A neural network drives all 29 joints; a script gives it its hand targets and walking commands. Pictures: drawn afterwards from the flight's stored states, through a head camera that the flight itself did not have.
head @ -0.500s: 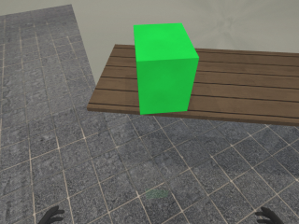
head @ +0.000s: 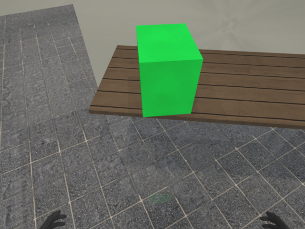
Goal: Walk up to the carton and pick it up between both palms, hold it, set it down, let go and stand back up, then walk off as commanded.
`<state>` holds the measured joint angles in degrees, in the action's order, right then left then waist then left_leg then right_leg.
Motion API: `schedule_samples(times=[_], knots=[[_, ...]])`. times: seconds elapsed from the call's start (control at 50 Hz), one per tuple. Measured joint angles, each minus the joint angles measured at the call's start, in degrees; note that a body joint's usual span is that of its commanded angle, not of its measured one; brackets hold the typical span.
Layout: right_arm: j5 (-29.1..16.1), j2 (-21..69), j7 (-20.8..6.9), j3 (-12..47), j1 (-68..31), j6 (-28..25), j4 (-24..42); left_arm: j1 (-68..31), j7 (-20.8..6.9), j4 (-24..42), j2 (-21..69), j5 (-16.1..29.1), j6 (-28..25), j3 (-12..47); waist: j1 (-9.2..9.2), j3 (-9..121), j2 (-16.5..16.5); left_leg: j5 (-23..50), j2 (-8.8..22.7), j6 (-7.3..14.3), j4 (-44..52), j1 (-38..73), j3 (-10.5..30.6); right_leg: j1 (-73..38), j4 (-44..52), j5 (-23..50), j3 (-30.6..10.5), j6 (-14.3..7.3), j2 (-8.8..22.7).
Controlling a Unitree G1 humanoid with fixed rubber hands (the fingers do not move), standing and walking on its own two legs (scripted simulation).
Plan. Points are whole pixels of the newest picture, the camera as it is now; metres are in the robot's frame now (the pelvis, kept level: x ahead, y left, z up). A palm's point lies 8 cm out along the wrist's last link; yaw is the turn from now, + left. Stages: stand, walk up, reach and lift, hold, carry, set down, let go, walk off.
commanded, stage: stand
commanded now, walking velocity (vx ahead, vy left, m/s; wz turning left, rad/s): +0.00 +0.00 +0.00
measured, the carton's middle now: (164, 70) +0.78 -0.04 -0.05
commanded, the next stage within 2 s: none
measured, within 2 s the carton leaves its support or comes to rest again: neither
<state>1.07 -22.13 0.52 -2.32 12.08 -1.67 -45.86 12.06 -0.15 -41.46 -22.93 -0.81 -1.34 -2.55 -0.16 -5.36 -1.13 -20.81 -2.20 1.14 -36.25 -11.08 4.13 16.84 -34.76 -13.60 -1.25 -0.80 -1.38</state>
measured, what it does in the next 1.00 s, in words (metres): stands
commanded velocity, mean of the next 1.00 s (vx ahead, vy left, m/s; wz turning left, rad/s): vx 0.00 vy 0.00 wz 0.00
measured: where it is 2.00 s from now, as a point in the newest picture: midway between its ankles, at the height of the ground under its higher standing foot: outside the picture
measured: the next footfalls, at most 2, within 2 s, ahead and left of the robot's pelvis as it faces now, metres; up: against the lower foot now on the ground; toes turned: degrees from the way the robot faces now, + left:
none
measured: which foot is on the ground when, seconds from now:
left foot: down 0.00-1.00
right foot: down 0.00-1.00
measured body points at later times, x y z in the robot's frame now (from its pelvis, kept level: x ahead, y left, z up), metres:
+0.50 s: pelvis +0.00 +0.00 +0.00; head +0.01 +0.01 +0.45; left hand +0.13 +0.31 -0.09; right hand +0.11 -0.31 -0.09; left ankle -0.01 +0.12 -0.73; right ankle +0.06 -0.11 -0.73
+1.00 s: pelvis +0.00 +0.00 +0.00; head +0.01 +0.01 +0.45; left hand +0.13 +0.31 -0.09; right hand +0.11 -0.31 -0.09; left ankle -0.01 +0.12 -0.73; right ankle +0.06 -0.11 -0.73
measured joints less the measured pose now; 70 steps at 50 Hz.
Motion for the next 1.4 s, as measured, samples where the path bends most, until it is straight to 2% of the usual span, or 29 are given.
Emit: schedule_samples(times=[1.4], knots=[[0.0, 0.0, 0.0, 0.0, 0.0, 0.0, -0.3, -0.2, 0.0, -0.2, 0.0, 0.0, 0.0, 0.0, 0.00, 0.1, 0.0, 0.2, 0.0, 0.0, 0.5, 0.0, 0.0, -0.1, 0.5, 0.2, 0.0, 0.1, 0.1]])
